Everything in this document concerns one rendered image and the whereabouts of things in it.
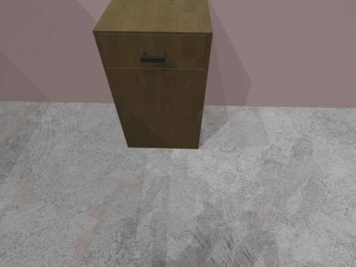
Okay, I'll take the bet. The handle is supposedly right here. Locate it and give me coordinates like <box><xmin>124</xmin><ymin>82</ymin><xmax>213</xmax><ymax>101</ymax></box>
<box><xmin>140</xmin><ymin>51</ymin><xmax>166</xmax><ymax>63</ymax></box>

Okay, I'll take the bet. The drawer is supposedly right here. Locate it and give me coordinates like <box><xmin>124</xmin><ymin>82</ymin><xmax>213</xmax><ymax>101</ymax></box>
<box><xmin>100</xmin><ymin>33</ymin><xmax>206</xmax><ymax>69</ymax></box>

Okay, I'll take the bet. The cabinet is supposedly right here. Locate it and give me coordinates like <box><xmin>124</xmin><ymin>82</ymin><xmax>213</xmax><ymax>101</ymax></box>
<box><xmin>93</xmin><ymin>0</ymin><xmax>213</xmax><ymax>149</ymax></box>

